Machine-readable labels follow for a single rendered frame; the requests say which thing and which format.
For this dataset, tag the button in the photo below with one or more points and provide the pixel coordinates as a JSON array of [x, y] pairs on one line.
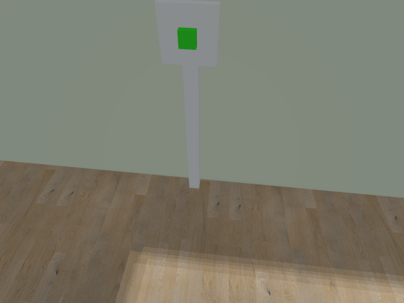
[[187, 38]]

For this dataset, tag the panel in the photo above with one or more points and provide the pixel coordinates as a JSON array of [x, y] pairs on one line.
[[205, 16]]

